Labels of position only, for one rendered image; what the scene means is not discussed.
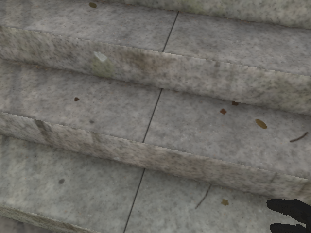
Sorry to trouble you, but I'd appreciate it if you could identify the robot right hand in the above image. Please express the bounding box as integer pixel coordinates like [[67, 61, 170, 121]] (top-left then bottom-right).
[[266, 198, 311, 233]]

